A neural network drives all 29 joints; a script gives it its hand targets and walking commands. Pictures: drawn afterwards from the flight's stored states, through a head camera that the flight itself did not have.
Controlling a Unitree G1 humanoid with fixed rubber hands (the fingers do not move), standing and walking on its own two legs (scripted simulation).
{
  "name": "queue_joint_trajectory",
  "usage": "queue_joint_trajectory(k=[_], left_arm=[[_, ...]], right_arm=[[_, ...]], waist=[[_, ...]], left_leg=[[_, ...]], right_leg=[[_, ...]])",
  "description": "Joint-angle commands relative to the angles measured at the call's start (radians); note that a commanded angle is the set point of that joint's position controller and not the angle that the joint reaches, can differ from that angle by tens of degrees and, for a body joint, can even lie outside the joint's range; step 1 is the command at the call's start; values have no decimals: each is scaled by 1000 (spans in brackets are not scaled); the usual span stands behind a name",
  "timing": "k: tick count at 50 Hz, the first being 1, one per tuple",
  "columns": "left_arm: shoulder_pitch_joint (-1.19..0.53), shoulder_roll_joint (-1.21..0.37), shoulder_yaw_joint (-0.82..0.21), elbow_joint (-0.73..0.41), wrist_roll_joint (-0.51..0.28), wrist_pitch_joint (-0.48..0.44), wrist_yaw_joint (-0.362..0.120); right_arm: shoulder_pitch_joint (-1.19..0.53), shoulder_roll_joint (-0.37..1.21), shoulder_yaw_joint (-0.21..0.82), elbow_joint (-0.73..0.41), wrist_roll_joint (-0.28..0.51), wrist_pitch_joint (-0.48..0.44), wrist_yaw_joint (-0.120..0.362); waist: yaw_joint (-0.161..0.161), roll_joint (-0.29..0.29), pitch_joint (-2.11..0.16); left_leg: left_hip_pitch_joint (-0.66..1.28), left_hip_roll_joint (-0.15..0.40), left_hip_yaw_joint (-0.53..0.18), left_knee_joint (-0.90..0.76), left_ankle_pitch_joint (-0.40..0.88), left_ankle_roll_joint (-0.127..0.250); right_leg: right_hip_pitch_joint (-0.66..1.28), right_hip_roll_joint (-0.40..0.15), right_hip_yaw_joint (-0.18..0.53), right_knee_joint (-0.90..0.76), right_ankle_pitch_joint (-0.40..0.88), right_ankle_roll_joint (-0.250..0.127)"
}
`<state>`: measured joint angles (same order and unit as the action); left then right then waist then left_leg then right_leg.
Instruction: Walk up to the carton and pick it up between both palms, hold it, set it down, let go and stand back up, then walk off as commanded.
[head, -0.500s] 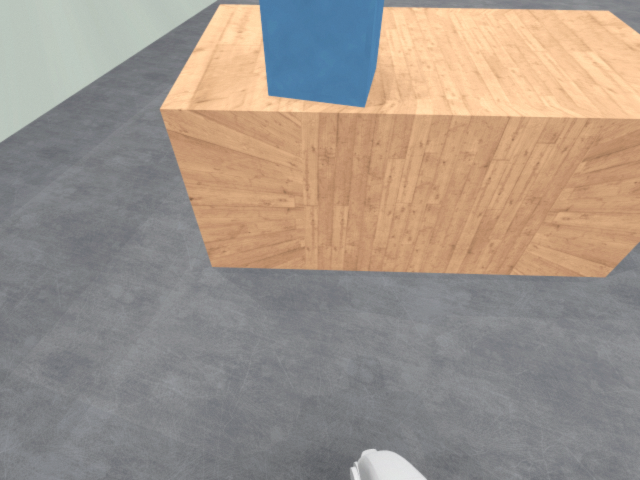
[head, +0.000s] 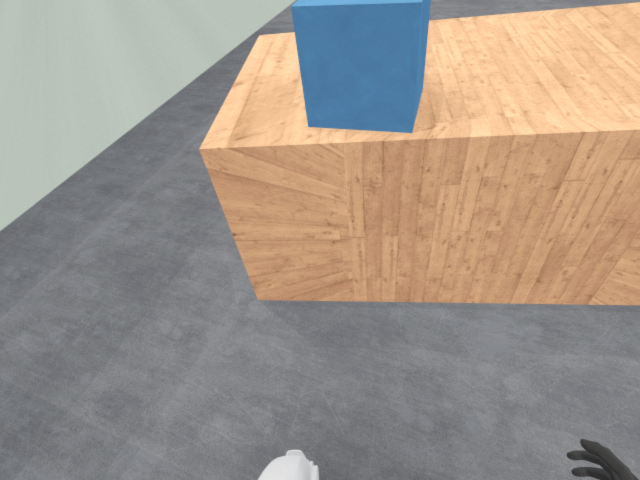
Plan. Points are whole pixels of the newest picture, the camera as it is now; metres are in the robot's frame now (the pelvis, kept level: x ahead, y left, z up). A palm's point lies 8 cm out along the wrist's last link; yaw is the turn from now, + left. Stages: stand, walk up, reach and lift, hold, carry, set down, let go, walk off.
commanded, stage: walk off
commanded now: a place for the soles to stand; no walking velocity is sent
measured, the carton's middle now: (366, 53) +1.03 -0.06 +0.09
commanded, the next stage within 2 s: stand in 1.46 s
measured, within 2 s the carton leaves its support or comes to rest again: neither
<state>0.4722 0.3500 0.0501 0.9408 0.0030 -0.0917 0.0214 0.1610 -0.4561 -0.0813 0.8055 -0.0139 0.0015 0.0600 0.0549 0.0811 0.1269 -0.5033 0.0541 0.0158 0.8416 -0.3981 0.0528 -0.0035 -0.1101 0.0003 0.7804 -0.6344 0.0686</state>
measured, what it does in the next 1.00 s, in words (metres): steps on the spot: right foot, then left foot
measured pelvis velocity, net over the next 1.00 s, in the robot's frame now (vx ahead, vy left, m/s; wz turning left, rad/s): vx -0.02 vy -0.04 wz -0.04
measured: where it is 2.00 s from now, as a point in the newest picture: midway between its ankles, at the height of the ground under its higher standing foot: outside the picture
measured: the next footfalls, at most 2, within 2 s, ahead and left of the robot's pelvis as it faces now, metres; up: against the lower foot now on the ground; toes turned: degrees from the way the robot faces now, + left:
right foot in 0.30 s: +0.08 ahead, -0.15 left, +0.00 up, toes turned +2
left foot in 0.76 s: +0.01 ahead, +0.11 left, +0.00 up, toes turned +1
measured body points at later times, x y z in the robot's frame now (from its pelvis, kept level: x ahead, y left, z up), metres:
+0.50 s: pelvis -0.03 -0.01 -0.02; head +0.08 -0.05 +0.41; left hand +0.10 +0.31 -0.12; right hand +0.07 -0.35 -0.17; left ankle +0.13 +0.14 -0.67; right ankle +0.03 -0.10 -0.69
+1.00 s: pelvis -0.02 -0.04 +0.01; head -0.08 -0.03 +0.46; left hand +0.09 +0.28 -0.09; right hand +0.02 -0.38 -0.09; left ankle -0.07 +0.12 -0.69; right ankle +0.06 -0.15 -0.69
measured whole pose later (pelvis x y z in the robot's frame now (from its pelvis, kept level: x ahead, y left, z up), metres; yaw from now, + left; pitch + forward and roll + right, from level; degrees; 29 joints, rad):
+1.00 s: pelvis -0.02 -0.04 +0.01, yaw -3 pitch -7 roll +2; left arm 0.24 0.40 0.11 0.90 0.02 0.00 -0.03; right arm 0.33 -0.40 -0.05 0.96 -0.02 -0.08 -0.03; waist 0.00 -0.07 -0.01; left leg -0.10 0.01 -0.03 0.74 -0.52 -0.05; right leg -0.37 -0.02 -0.01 0.81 -0.28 -0.02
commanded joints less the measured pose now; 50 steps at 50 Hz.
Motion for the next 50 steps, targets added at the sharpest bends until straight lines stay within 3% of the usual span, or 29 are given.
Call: queue_joint_trajectory(k=[1,2,3,4,6,7,11,15,17,18,19,20,21,23,25,28,33,35,36,37,38,39,40,41,42,44,47,48,50], left_arm=[[-152,237,53,-119,-23,35,39],[-135,264,59,-100,-31,50,39],[-108,266,59,-80,-31,61,30],[-105,268,71,-64,-23,67,28],[-132,261,82,-50,-6,71,24],[-149,263,83,-71,-4,75,27],[-166,278,90,-106,7,101,14],[-171,301,106,-152,22,131,-13],[-107,313,115,-138,25,137,-30],[-65,320,125,-137,28,138,-38],[-63,352,134,-155,35,137,-42],[-197,390,137,-197,48,137,-40],[-304,421,138,-227,54,140,-32],[-346,409,123,-239,58,136,-18],[-398,337,104,-264,46,129,-11],[-400,292,116,-254,26,122,-7],[-209,288,91,-186,21,103,-12],[-233,303,86,-174,20,107,-17],[-280,294,82,-171,15,112,-21],[-309,259,75,-167,15,121,-19],[-337,222,70,-181,5,121,-20],[-359,186,63,-191,7,105,-18],[-451,264,90,-219,17,98,-17],[-418,296,95,-203,22,81,-24],[-397,290,103,-196,21,63,-33],[-343,223,88,-154,15,52,-48],[-279,213,95,-138,19,41,-46],[-257,239,97,-131,18,36,-39],[-299,329,107,-144,26,23,-28]], right_arm=[[123,-275,-81,26,5,-52,-74],[24,-256,-67,15,11,-49,-73],[-44,-266,-62,17,2,-55,-73],[-70,-257,-59,14,-5,-55,-73],[-21,-233,-55,15,-3,-54,-84],[6,-230,-57,16,-4,-56,-88],[-4,-267,-81,17,-14,-32,-107],[-51,-276,-85,-10,-14,-19,-127],[-132,-272,-84,-44,-15,-6,-135],[-194,-263,-76,-55,-17,4,-137],[-224,-222,-60,-74,-15,11,-140],[-171,-194,-50,-62,4,14,-151],[-132,-221,-60,-31,5,9,-159],[-79,-235,-64,12,8,8,-160],[4,-232,-63,44,21,5,-154],[162,-223,-58,79,21,-5,-139],[44,-151,-20,51,24,-58,-124],[96,-147,-24,74,12,-70,-109],[175,-137,-30,99,4,-83,-107],[233,-140,-41,125,-13,-93,-109],[234,-188,-48,134,-28,-102,-113],[200,-260,-54,121,-35,-97,-116],[206,-305,-59,121,-21,-99,-113],[149,-318,-59,95,-17,-100,-110],[76,-267,-41,88,-13,-109,-106],[15,-193,-19,57,-16,-114,-96],[33,-183,-22,53,4,-105,-92],[22,-161,-15,35,7,-93,-84],[126,-141,-9,48,18,-58,-78]], waist=[[-101,37,-178],[-71,-11,-142],[-41,25,-117],[-41,37,-111],[-45,-11,-131],[-54,29,-180],[-71,125,-311],[-47,147,-326],[23,96,-340],[82,6,-327],[121,-291,-298],[80,-444,-234],[40,-367,-188],[18,-343,-153],[-25,-304,-173],[-26,-265,-256],[50,-296,-329],[12,-315,-291],[-47,-269,-273],[-89,-189,-241],[-115,24,-164],[-102,131,-69],[-133,76,18],[-107,93,72],[-76,82,106],[-37,70,72],[2,106,111],[21,42,104],[-25,-190,117]], left_leg=[[427,352,-669,-406,281,205],[252,362,-632,-499,118,253],[137,363,-565,-509,28,268],[148,322,-496,-489,-27,237],[274,287,-459,-404,153,192],[339,300,-463,-348,328,195],[340,347,-430,-280,438,224],[286,356,-382,-246,364,202],[71,310,-280,-213,185,150],[-68,215,-173,-93,51,81],[-154,-3,-40,150,-172,6],[-130,-172,-63,349,-347,-41],[-79,-160,-161,417,-301,-43],[-38,-123,-170,460,-246,-25],[-64,-130,-176,471,-165,-35],[-163,-125,-174,338,-82,-57],[-59,-73,-121,-72,-288,-46],[161,-85,-61,-283,-280,-11],[318,-103,-26,-447,-185,16],[455,-71,-121,-503,-149,39],[515,66,-357,-572,-166,59],[540,271,-604,-524,-14,83],[393,359,-707,-533,-131,184],[260,382,-650,-550,-157,264],[215,342,-529,-512,-52,255],[253,195,-275,-394,309,182],[15,71,-167,-258,336,77],[-85,45,-151,-186,263,59],[-127,-107,-123,26,-118,19]], right_leg=[[-547,157,164,399,12,-110],[-445,114,150,407,25,-122],[-393,103,125,433,45,-115],[-385,89,133,436,90,-116],[-454,102,137,400,91,-107],[-500,113,131,403,71,-103],[-463,122,116,376,57,-113],[-434,109,119,303,100,-128],[-256,108,109,186,147,-160],[-138,73,170,19,183,-198],[-183,-44,434,-232,191,-260],[-349,-152,729,-454,204,-305],[-422,-189,828,-463,238,-332],[-467,-173,760,-414,304,-297],[-352,-82,550,-336,463,-193],[-39,-20,425,-261,317,-188],[118,-135,467,-296,379,-288],[-54,-107,398,-317,336,-283],[-180,-81,344,-277,332,-263],[-363,-46,315,-181,253,-225],[-587,47,214,28,167,-163],[-836,156,67,138,92,-114],[-819,101,110,124,23,-111],[-696,39,130,141,53,-115],[-617,-15,164,110,115,-110],[-528,12,90,-3,239,-91],[-203,83,-6,-149,472,-126],[-102,88,25,-172,454,-135],[-259,-137,464,-458,15,-193]])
